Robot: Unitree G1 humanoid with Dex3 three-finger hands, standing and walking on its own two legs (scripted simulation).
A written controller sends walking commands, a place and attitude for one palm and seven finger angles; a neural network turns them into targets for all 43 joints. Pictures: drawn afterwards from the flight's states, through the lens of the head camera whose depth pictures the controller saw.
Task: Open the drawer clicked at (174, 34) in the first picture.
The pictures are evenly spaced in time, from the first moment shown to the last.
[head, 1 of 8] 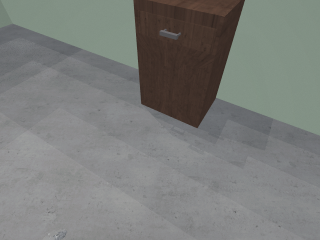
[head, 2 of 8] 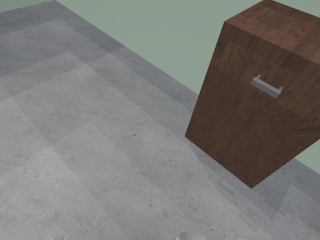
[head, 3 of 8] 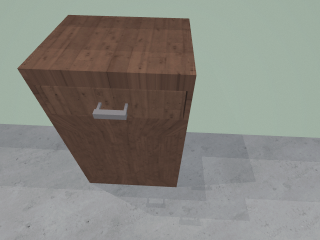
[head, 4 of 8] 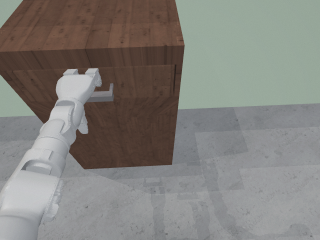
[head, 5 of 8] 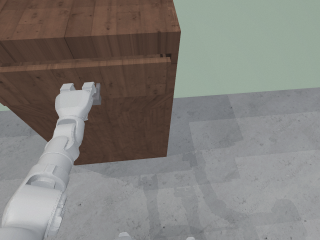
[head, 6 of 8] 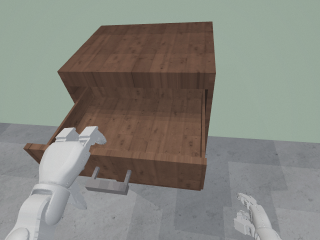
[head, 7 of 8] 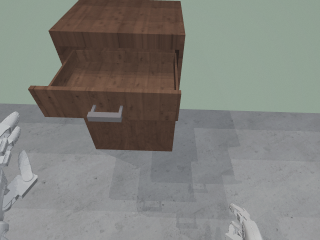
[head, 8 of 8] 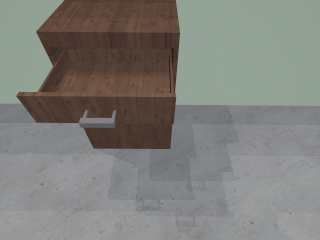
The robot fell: no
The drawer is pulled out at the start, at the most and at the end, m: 0.00 0.30 0.30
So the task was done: yes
